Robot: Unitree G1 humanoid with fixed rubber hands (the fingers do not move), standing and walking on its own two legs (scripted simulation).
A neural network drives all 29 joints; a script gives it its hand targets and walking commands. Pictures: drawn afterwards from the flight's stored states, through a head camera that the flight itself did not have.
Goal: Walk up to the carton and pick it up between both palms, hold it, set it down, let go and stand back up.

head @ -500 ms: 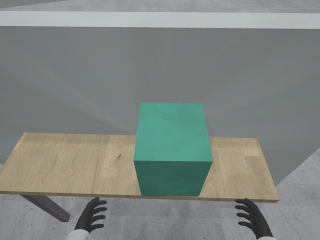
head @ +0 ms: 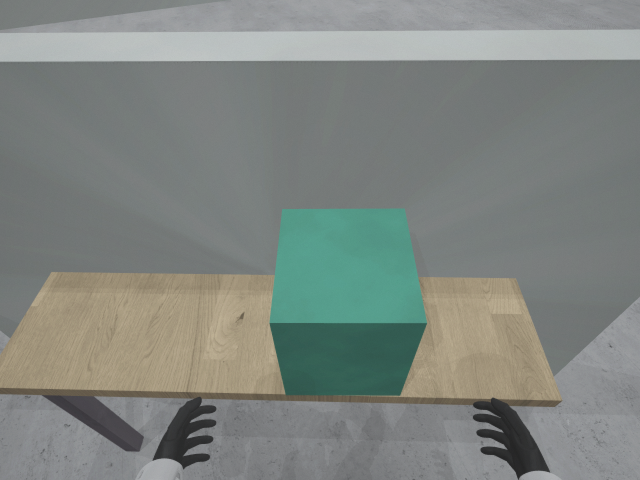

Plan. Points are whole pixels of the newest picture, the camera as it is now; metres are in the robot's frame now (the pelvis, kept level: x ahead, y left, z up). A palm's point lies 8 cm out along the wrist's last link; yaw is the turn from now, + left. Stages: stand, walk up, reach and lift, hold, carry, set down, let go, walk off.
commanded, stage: set down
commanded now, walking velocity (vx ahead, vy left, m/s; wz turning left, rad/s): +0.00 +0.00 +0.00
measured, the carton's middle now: (343, 305) +0.40 +0.00 -0.08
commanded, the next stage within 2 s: let go in 0.12 s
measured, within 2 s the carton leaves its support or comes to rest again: neither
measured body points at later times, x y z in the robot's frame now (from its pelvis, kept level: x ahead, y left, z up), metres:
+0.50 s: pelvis -0.01 +0.00 +0.00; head -0.01 +0.00 +0.45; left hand +0.16 +0.22 -0.09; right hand +0.16 -0.23 -0.08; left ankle -0.04 +0.14 -0.74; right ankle +0.01 -0.14 -0.74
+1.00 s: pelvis +0.00 +0.00 -0.01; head +0.00 +0.02 +0.44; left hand +0.10 +0.24 -0.13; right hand +0.07 -0.25 -0.13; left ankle -0.04 +0.14 -0.74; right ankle +0.01 -0.14 -0.74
